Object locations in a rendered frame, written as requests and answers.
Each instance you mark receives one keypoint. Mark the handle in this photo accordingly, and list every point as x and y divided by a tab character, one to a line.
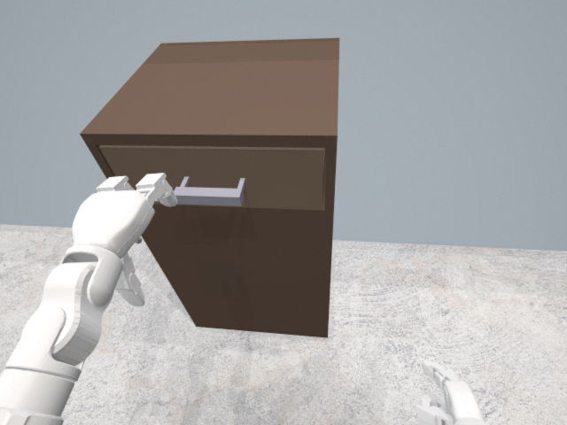
209	196

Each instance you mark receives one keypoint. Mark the left robot forearm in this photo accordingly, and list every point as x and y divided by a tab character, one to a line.
59	336

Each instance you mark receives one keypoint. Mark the drawer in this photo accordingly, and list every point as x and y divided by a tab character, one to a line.
274	176

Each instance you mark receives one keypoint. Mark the robot left hand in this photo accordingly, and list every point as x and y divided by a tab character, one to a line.
116	216

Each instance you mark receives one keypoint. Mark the cabinet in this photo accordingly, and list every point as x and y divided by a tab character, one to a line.
251	268

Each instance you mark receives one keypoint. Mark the robot right hand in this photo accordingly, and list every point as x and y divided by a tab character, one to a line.
459	400

